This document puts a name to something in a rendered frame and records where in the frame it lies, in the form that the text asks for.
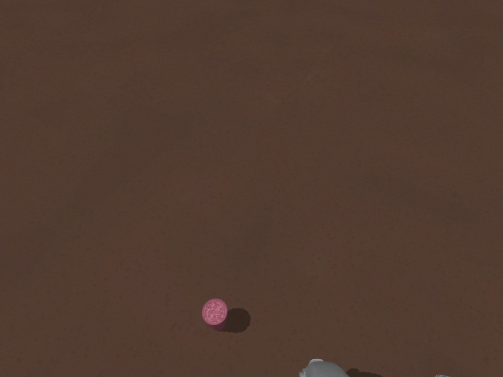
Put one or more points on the cup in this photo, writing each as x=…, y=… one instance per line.
x=215, y=314

